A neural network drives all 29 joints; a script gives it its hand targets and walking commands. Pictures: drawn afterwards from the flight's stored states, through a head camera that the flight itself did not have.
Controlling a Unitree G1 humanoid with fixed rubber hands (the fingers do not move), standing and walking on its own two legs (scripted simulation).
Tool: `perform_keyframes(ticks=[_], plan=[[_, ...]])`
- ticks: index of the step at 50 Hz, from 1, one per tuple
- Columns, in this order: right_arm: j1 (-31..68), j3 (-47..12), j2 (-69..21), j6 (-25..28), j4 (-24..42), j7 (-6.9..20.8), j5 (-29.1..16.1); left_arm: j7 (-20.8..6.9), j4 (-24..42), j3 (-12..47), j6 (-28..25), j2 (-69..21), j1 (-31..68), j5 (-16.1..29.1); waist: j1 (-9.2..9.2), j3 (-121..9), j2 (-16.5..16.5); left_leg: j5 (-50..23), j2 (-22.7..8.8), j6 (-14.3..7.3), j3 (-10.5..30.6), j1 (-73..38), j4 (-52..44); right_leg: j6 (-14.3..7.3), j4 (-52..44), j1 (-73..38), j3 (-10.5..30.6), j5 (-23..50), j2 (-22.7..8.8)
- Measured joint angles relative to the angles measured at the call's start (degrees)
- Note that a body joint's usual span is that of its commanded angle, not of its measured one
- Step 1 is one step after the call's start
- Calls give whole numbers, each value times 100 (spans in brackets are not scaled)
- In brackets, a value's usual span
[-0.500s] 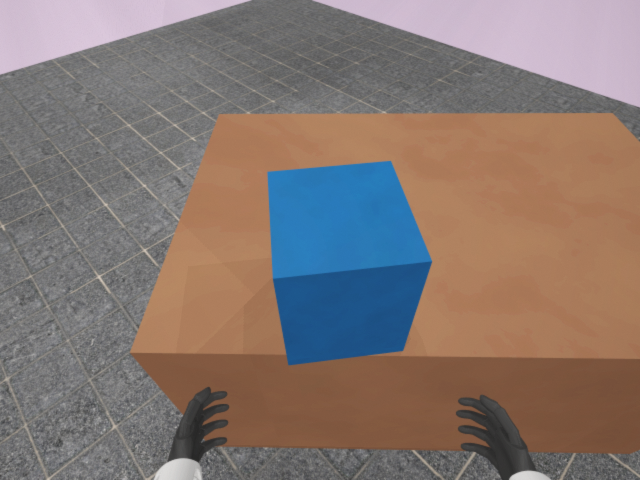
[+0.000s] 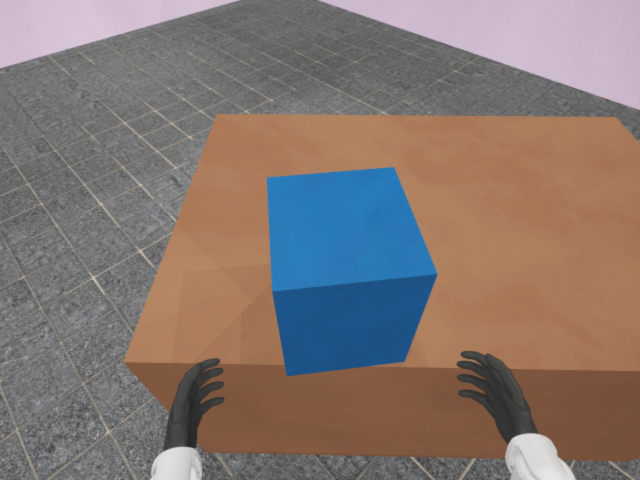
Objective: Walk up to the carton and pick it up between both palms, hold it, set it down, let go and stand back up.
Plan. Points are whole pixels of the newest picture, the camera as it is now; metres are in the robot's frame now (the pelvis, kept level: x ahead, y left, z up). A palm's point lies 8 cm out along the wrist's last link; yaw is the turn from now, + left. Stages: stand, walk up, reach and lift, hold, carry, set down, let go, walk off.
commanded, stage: reach and lift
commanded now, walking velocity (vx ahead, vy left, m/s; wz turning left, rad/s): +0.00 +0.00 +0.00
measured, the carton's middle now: (339, 274) +0.42 +0.00 -0.03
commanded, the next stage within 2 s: none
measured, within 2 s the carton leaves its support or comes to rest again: neither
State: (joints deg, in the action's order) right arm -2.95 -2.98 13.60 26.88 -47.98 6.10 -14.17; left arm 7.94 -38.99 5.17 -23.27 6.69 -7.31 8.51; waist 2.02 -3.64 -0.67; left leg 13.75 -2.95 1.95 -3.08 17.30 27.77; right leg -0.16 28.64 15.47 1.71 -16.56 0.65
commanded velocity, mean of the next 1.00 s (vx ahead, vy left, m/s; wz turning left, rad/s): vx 0.00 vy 0.00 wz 0.00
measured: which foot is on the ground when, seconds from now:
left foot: down 0.00-1.00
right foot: down 0.00-1.00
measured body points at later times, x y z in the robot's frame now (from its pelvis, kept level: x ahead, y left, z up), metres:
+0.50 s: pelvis -0.02 -0.01 +0.00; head +0.00 -0.01 +0.45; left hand +0.27 +0.20 -0.02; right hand +0.30 -0.22 -0.01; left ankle +0.00 +0.14 -0.74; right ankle -0.02 -0.12 -0.74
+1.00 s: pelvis -0.02 +0.00 +0.01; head +0.01 +0.00 +0.46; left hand +0.35 +0.20 +0.04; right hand +0.38 -0.21 +0.05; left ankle +0.00 +0.14 -0.74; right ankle -0.02 -0.12 -0.74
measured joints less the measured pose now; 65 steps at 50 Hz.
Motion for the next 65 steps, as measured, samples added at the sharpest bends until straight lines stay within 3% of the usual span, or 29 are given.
perform_keyframes(ticks=[7,15,35,52,65], plan=[[423,-194,121,322,-272,51,-245,-9,-353,-66,-430,-20,404,140,-34,-47,10,21,-12,13,7,220,126,-14,170,254,39,-30,31],[1034,-359,174,140,-511,-23,-358,-2,-661,-157,-317,62,983,300,-54,-182,-16,-68,-23,46,54,467,111,-46,229,535,35,19,63],[2797,-449,217,-810,-1205,-344,-395,-16,-1425,-336,283,187,2655,445,-67,-436,106,-412,-56,48,167,680,-289,-47,-358,648,-27,455,120],[4049,-513,512,-1472,-1740,-380,-644,39,-1558,-594,1062,89,3728,216,127,-574,120,-596,-88,16,100,728,-624,-5,-914,639,59,802,152],[4979,-620,685,-1935,-2155,-431,-813,20,-1798,-637,1624,199,4617,381,244,-630,179,-646,-108,20,110,837,-701,-9,-1046,735,52,893,173]])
